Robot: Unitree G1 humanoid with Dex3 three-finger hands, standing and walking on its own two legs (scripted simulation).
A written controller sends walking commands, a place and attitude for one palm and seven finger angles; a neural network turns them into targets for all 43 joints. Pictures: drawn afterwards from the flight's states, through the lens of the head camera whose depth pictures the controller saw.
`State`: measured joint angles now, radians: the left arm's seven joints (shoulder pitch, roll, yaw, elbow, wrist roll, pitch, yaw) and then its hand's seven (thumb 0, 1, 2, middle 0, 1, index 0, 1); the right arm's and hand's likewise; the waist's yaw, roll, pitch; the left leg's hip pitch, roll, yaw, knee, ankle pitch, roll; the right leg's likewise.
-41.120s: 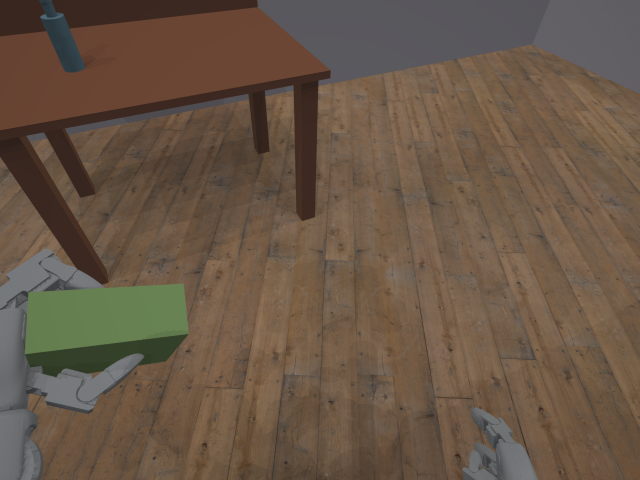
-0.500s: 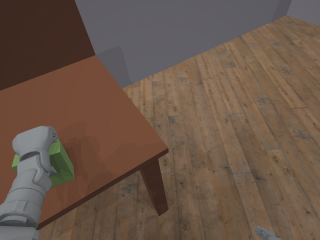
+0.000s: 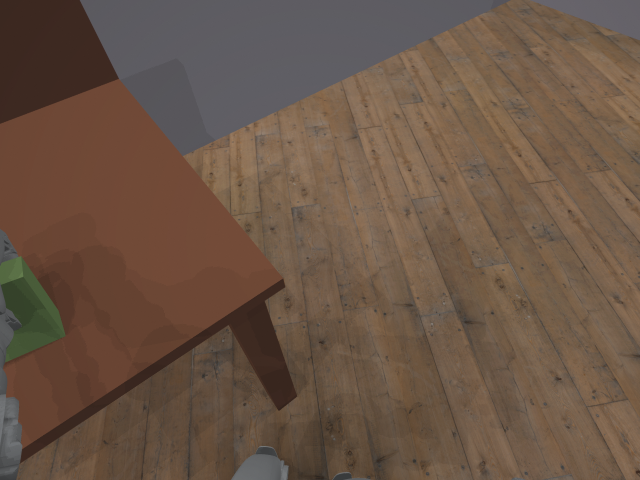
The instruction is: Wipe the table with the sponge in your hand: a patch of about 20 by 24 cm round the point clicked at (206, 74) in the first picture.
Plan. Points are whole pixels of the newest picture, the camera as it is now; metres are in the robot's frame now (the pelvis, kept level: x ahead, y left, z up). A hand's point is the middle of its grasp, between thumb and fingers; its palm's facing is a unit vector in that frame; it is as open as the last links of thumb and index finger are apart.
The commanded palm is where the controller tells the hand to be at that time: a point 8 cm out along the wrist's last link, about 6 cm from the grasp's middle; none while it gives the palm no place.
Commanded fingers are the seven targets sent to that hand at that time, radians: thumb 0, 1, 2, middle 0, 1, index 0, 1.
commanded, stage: wipe forward along the middle lane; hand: left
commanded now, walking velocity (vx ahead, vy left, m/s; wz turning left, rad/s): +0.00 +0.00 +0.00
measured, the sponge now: (2, 326) +0.33 +0.41 +0.01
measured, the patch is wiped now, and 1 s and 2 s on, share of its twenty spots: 0.95 0.95 0.95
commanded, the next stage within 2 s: bring the hand home and regain balance in 0.76 s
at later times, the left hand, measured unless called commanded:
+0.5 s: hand (9, 252) +0.40 +0.39 +0.08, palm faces -0.16 +0.00 -0.99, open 9.4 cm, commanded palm +0.33 +0.47 +0.08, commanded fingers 0.00 0.10 1.30 -1.20 -1.60 -1.20 -1.60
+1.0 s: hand (174, 190) +0.43 +0.16 +0.14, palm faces +0.31 -0.50 -0.81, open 9.2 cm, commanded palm +0.31 +0.22 +0.13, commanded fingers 0.00 0.10 1.30 -1.20 -1.60 -1.20 -1.60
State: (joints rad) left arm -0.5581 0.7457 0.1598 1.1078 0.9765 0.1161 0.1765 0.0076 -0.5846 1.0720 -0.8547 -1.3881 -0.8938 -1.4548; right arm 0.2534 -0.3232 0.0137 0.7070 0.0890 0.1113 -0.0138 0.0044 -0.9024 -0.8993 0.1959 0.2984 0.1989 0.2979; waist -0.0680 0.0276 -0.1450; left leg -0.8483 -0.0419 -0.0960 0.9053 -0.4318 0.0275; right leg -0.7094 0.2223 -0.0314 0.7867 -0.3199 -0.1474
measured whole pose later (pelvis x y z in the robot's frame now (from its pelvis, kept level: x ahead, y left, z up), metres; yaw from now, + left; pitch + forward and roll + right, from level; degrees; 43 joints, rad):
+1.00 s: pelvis -0.01 -0.13 -0.05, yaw -1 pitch +12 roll +15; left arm -0.55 0.73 0.43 0.66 0.17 -0.06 0.02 -0.01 -0.47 1.01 -0.83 -1.43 -0.87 -1.48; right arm 0.28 -0.33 -0.06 0.52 0.09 -0.04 0.05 0.01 -0.91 -0.90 0.19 0.30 0.20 0.30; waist -0.03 0.03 0.12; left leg -0.69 0.05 0.06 0.95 -0.41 0.16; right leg -0.91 0.25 0.10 1.48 -0.62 0.26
